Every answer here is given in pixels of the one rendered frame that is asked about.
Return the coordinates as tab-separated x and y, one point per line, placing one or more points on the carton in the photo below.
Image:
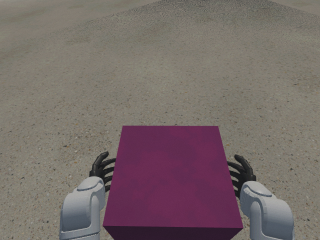
171	183

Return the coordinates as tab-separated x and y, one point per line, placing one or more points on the robot right hand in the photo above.
245	175

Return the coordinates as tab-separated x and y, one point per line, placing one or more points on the robot right forearm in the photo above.
270	218

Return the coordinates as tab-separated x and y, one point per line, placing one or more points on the robot left hand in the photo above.
99	165

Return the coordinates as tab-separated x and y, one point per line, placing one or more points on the robot left forearm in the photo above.
80	211

